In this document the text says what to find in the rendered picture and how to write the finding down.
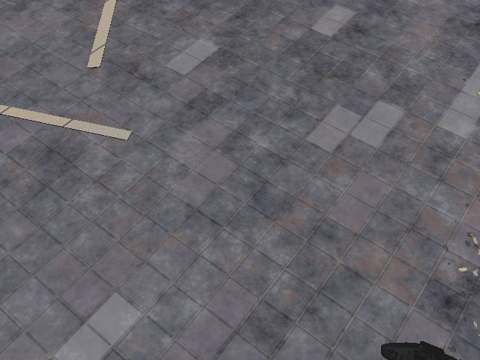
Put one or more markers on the right robot hand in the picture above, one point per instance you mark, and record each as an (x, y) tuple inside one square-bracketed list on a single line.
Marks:
[(413, 351)]

